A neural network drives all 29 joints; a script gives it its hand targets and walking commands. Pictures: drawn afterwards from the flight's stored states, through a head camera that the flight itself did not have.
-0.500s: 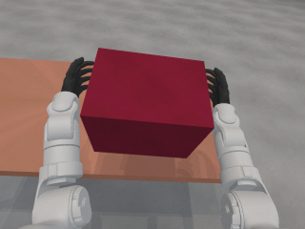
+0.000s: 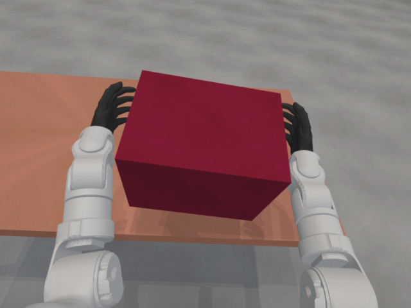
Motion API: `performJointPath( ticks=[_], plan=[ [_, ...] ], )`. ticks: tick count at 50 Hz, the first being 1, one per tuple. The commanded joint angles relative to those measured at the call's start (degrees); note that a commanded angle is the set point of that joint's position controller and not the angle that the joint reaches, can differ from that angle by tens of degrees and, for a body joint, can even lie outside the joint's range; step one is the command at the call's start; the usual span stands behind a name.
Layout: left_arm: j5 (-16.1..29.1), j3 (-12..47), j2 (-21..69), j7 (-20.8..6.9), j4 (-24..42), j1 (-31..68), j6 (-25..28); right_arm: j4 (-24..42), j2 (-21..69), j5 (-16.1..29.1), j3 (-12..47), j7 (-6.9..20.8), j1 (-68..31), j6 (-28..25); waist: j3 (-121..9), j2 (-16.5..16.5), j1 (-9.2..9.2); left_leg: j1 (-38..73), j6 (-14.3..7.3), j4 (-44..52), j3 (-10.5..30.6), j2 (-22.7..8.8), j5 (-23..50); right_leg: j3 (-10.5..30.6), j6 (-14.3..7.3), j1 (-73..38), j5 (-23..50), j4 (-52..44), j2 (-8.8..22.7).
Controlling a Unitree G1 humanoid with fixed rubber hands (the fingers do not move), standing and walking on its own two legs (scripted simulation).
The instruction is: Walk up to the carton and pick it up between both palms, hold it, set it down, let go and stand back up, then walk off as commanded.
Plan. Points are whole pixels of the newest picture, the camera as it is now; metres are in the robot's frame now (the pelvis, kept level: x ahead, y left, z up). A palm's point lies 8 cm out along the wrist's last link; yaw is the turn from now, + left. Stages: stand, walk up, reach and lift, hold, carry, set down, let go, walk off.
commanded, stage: set down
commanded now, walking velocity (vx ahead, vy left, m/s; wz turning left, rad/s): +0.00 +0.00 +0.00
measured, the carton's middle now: (201, 152) +0.39 +0.00 +0.10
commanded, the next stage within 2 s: none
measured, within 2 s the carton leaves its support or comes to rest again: neither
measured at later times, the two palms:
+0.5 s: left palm (111, 132) +0.41 +0.18 +0.13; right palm (292, 145) +0.39 -0.18 +0.13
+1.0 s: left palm (120, 131) +0.43 +0.17 +0.12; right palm (294, 148) +0.39 -0.19 +0.11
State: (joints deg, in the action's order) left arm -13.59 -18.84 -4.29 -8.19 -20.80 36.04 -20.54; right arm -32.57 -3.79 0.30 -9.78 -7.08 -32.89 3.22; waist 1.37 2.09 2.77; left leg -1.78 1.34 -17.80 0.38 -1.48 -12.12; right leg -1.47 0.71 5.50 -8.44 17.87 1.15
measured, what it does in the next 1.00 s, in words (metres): stands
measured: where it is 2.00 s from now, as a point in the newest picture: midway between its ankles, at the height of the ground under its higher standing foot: outside the picture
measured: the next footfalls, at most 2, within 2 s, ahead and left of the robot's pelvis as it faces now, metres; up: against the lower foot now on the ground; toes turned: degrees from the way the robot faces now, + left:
none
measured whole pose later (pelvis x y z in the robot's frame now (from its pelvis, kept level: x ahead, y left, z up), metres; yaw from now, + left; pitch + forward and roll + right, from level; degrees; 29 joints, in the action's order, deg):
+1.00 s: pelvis +0.02 +0.00 +0.00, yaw +0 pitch -2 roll +0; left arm -12.0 -23.2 -4.7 -6.7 -46.5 43.1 -4.3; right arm -44.3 -2.4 -6.2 -17.9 -5.6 -36.0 -4.4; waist 2.2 2.2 2.8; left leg -1.8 1.3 -17.7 0.4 -1.5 -13.5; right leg -1.5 1.0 5.5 -9.8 17.9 1.2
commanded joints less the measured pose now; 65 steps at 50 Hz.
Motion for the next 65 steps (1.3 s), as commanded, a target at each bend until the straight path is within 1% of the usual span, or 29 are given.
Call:
performJointPath(
  ticks=[1,3,4,7,10,12,14,17,22,25,27,28,29,32,33,37,38,40,42,43,46,49,52,55,57,60,61,63,65],
  plan=[
    [4.0,18.3,24.6,-6.4,-0.9,35.3,4.9,10.6,26.1,-3.8,16.5,7.5,-39.1,-7.1,-20.4,-0.3,1.47,-4.1,-0.3,3.5,-5.3,5.2,10.3,-4.2,2.1,-20.6,13.8,-2.0,-1.5],
    [2.7,15.4,23.6,-6.2,-4.6,34.6,6.0,7.5,26.1,-5.2,15.5,7.9,-37.8,-7.3,-17.8,-0.1,0.36,-5.3,-1.1,4.9,-4.9,4.8,7.6,-4.2,1.8,-20.0,10.8,-2.3,-0.9],
    [3.9,17.8,25.3,-6.2,-6.4,34.7,5.9,7.2,25.1,-5.8,13.6,7.8,-38.9,-6.9,-16.4,-0.3,2.35,-4.9,-0.6,5.1,-4.8,4.7,5.4,-4.8,1.8,-17.8,8.1,-2.8,-1.6],
    [4.3,16.9,24.4,-5.8,-6.6,37.2,8.4,6.6,27.5,-6.1,14.1,7.9,-38.5,-7.6,-18.3,1.8,0.95,-4.8,-1.3,5.2,-5.0,4.4,7.4,-3.6,2.0,-19.4,11.5,-2.3,-1.5],
    [5.4,18.6,25.3,-5.5,-4.9,40.3,10.2,4.2,28.7,-7.0,14.0,8.0,-36.2,-7.8,-19.5,1.2,1.80,-4.6,-0.3,4.3,-5.3,4.5,10.6,-4.1,2.0,-19.2,13.9,-1.8,-1.5],
    [6.4,20.6,26.5,-4.7,-5.2,42.2,10.7,5.4,29.4,-5.9,14.3,8.2,-39.1,-8.9,-23.0,-1.8,2.39,-2.9,1.0,2.9,-4.6,4.1,14.1,-4.5,1.5,-18.3,15.1,-1.0,-2.0],
    [4.5,17.4,24.8,-5.2,-9.6,39.1,10.6,2.3,28.5,-7.8,13.0,7.8,-36.5,-8.4,-20.8,-1.0,2.06,-5.3,-0.3,4.2,-5.7,4.7,8.8,-3.8,2.0,-19.6,14.3,-1.9,-0.9],
    [5.1,18.7,25.0,-5.2,-9.1,39.0,11.7,3.6,28.4,-6.8,13.0,7.5,-37.1,-9.4,-22.0,-0.6,2.76,-4.8,0.6,2.7,-4.9,4.7,15.8,-3.5,2.2,-21.6,23.2,-0.3,-1.2],
    [5.1,17.4,23.6,-5.0,-10.9,40.6,13.0,4.6,28.6,-6.6,13.2,7.6,-37.7,-9.8,-23.3,-0.5,1.96,-6.8,0.5,2.7,-4.8,4.9,14.7,-2.8,2.6,-22.5,25.4,0.2,-1.0],
    [5.5,18.1,25.0,-5.3,-10.6,41.1,13.8,-0.4,28.5,-9.4,10.5,7.3,-34.3,-9.8,-22.1,-1.4,4.72,-3.5,1.0,2.5,-5.0,4.1,15.4,-4.3,1.8,-19.0,20.4,-1.0,-1.8],
    [4.7,18.2,25.0,-4.8,-12.3,40.2,14.4,-1.0,28.5,-8.7,11.2,7.8,-34.3,-10.6,-23.2,-1.7,3.29,-2.9,1.7,1.7,-4.7,4.2,18.8,-4.3,2.0,-18.1,23.3,-0.5,-1.3],
    [4.8,18.0,24.2,-4.7,-12.6,40.9,14.3,-2.8,28.9,-8.2,11.3,7.7,-33.6,-10.1,-22.7,-2.9,4.09,-3.9,1.8,0.9,-4.8,4.4,19.0,-3.4,2.0,-19.8,26.0,-0.2,-0.8],
    [4.6,17.5,24.3,-4.8,-12.1,39.5,14.6,0.2,29.4,-7.6,12.4,7.5,-35.6,-11.0,-23.9,-1.6,2.36,-5.0,1.3,1.2,-4.8,4.5,19.3,-2.8,2.2,-21.1,28.0,0.4,-0.9],
    [5.4,17.4,24.7,-5.3,-12.4,40.8,15.5,2.0,29.1,-8.5,11.5,7.4,-37.7,-11.5,-25.1,0.1,3.06,-6.2,1.0,1.7,-4.9,4.4,17.3,-3.3,2.5,-21.2,27.0,0.2,-1.6],
    [4.3,16.3,23.5,-5.5,-16.3,41.3,15.6,-2.4,29.0,-9.4,9.8,7.7,-35.4,-11.2,-19.5,-1.0,3.78,-8.2,1.0,2.3,-5.0,4.4,13.6,-3.4,2.6,-19.9,24.4,0.2,-0.7],
    [4.4,15.1,24.0,-5.1,-16.8,46.2,17.8,-1.7,31.1,-10.5,9.4,8.3,-37.9,-11.6,-23.8,-1.4,2.07,-9.9,0.4,3.1,-5.5,4.5,10.9,-2.9,2.3,-21.8,21.9,0.7,-0.7],
    [4.3,14.8,23.6,-5.2,-19.3,48.1,18.5,-2.6,31.9,-10.3,8.1,8.6,-39.9,-11.5,-22.0,-2.4,2.95,-10.7,0.3,3.5,-5.6,4.7,8.8,-2.8,2.5,-19.8,20.5,0.4,-0.3],
    [4.8,14.3,23.0,-4.9,-21.9,46.1,19.0,-2.5,31.1,-11.6,7.7,8.4,-39.5,-12.1,-23.1,0.5,2.65,-12.5,-0.4,3.8,-5.4,4.5,8.5,-2.0,2.7,-23.4,24.1,1.1,-0.2],
    [4.3,14.0,23.1,-4.9,-22.9,48.1,19.8,-5.7,31.1,-12.7,6.1,8.6,-38.5,-11.7,-21.8,-1.7,3.36,-11.6,0.3,3.7,-5.4,4.4,8.5,-2.6,2.5,-20.3,21.6,0.8,-0.2],
    [3.1,13.0,22.2,-5.1,-23.8,45.8,19.1,-6.7,31.0,-12.0,6.4,8.9,-37.1,-11.0,-18.9,-2.1,2.33,-11.6,0.2,4.0,-5.8,4.4,7.7,-2.1,2.4,-20.5,20.9,0.4,-0.2],
    [2.9,11.7,21.9,-4.9,-24.8,47.3,20.0,-5.9,31.5,-13.7,4.9,9.0,-39.1,-11.6,-23.2,-1.0,2.35,-12.8,0.0,3.8,-5.8,4.5,8.1,-2.4,2.3,-21.3,22.8,1.3,-0.2],
    [2.1,9.2,21.0,-6.0,-28.5,47.7,19.1,-6.7,30.4,-14.6,1.7,9.2,-40.1,-10.2,-17.3,1.1,3.17,-13.5,-0.8,5.4,-6.2,4.3,3.9,-2.3,2.9,-20.1,16.9,-0.1,-0.3],
    [1.6,8.1,20.4,-5.7,-27.9,48.7,20.5,-5.2,32.4,-15.4,2.3,9.7,-40.1,-10.5,-19.7,-0.9,0.87,-15.0,-1.0,5.5,-6.7,4.5,3.4,-1.5,2.8,-21.9,18.6,0.7,0.3],
    [1.6,7.4,17.8,-5.8,-29.3,48.7,21.9,-5.6,32.5,-16.6,2.7,9.0,-38.6,-10.3,-21.2,0.7,1.40,-17.8,-1.1,5.2,-7.0,5.3,4.2,-0.8,3.8,-25.7,26.9,1.8,1.3],
    [2.5,9.7,20.8,-5.4,-28.0,51.5,23.0,-7.0,32.4,-17.3,0.8,9.2,-38.8,-11.5,-24.9,-2.5,3.77,-15.0,0.0,3.9,-5.7,4.6,8.6,-2.3,3.2,-22.7,26.5,2.4,0.4],
    [3.0,11.0,21.7,-4.7,-28.5,48.6,23.4,-9.4,33.6,-16.8,2.3,8.9,-37.9,-12.5,-26.1,-0.2,3.22,-15.0,0.6,1.6,-5.9,4.3,13.9,-1.8,2.9,-22.0,32.0,4.0,-0.3],
    [2.6,9.5,19.4,-5.3,-31.1,47.3,22.7,-10.1,32.0,-17.3,0.6,8.5,-36.3,-11.0,-21.1,-0.3,4.42,-16.7,-0.2,2.7,-6.3,4.4,9.6,-1.4,3.0,-23.1,30.2,3.4,0.4],
    [1.1,8.1,20.4,-5.6,-31.6,47.9,23.2,-10.1,33.6,-17.0,1.1,8.9,-37.5,-11.6,-22.4,-0.6,3.04,-14.0,-0.1,1.5,-6.1,4.2,13.4,-1.8,3.4,-21.9,29.8,3.8,-0.4],
    [2.2,8.9,19.5,-5.8,-31.5,49.6,23.3,-8.1,32.5,-18.1,-0.2,8.9,-38.1,-11.8,-24.6,-0.9,4.33,-16.7,-0.1,2.9,-5.9,4.0,10.1,-2.2,2.9,-22.1,27.9,3.4,0.1]
  ],
)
